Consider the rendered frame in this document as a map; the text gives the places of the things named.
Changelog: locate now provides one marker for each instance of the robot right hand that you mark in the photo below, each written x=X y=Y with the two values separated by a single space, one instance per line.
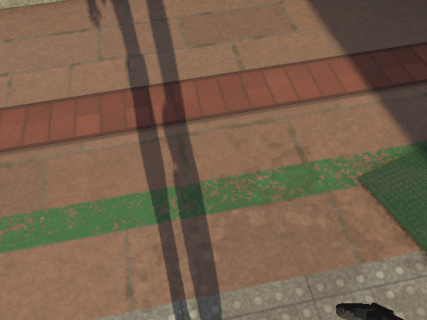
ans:
x=360 y=311

